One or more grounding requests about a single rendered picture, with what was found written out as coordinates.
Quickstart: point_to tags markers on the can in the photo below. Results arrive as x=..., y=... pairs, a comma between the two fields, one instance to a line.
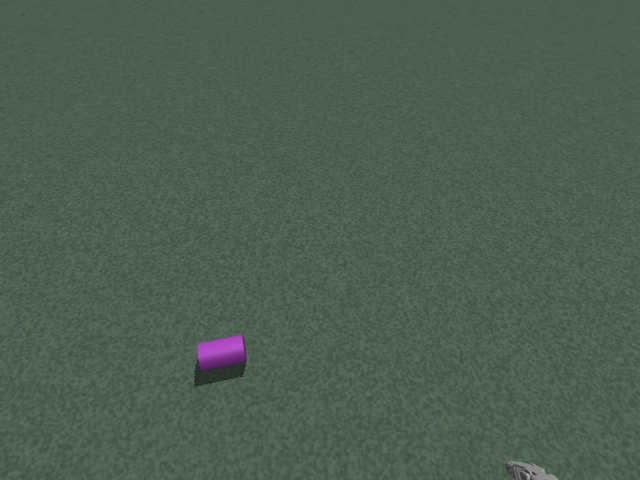
x=221, y=352

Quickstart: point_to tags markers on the right robot hand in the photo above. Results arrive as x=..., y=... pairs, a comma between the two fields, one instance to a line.
x=524, y=471

